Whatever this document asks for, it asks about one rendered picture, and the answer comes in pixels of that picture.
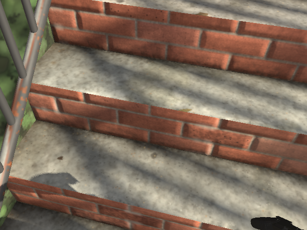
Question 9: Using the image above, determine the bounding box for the robot right hand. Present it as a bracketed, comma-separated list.
[250, 216, 304, 230]

